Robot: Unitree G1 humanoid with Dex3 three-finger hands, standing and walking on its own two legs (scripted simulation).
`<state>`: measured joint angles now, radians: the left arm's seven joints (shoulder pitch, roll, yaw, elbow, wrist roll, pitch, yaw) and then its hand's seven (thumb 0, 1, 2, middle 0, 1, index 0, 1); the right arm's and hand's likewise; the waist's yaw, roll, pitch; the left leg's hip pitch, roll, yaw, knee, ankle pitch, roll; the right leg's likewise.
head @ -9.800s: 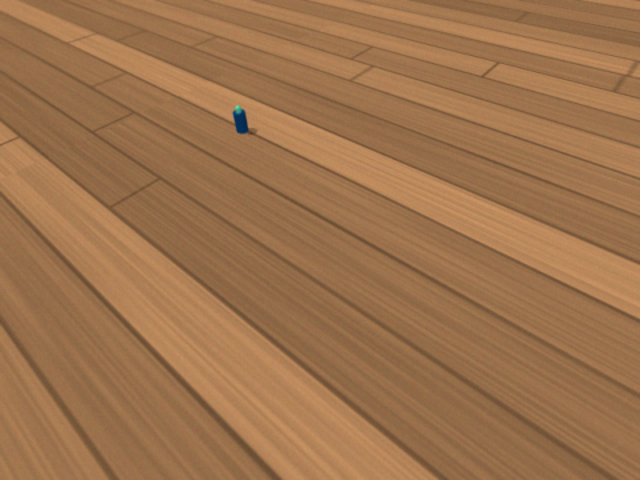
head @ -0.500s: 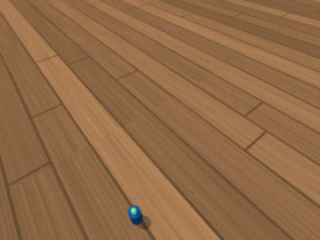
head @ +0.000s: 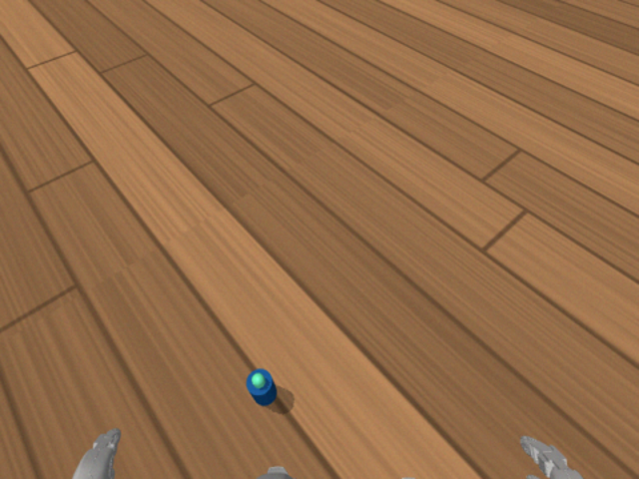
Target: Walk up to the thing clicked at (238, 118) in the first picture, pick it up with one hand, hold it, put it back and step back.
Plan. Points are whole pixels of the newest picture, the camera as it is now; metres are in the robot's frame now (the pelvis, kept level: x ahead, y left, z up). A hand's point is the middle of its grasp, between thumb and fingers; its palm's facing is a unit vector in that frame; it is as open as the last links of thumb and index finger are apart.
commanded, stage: go down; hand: left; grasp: from the side
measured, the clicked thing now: (261, 385) +0.41 +0.20 -0.65
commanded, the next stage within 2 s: none
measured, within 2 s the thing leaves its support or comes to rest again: neither
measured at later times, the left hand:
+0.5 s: hand out of the picture +0.15 +0.28 -0.16, palm faces +0.09 -0.94 -0.32, open 17.5 cm
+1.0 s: hand (138, 447) +0.21 +0.32 -0.22, palm faces +0.14 -0.96 -0.24, open 17.4 cm
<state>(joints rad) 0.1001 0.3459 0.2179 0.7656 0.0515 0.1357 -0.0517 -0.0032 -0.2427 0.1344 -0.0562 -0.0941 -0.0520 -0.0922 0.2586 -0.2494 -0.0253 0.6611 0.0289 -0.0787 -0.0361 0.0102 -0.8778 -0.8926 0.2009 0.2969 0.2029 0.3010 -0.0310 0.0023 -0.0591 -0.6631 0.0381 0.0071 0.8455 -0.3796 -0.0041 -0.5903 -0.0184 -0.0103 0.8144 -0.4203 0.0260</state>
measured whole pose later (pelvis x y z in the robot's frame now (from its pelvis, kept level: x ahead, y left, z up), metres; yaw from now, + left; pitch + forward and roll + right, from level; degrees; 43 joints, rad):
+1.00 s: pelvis -0.04 +0.00 -0.14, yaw -1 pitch +26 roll -4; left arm 0.01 0.49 0.44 0.62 -0.08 -0.12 -0.28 -0.01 -0.52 0.06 -0.06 -0.07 -0.06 -0.07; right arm 0.17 -0.28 0.00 0.57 0.00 -0.22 -0.07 0.01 -0.92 -0.91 0.20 0.30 0.20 0.30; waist -0.03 -0.03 -0.18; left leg -1.40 0.04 -0.05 1.53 -0.59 -0.01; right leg -1.31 -0.01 -0.04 1.50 -0.65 0.03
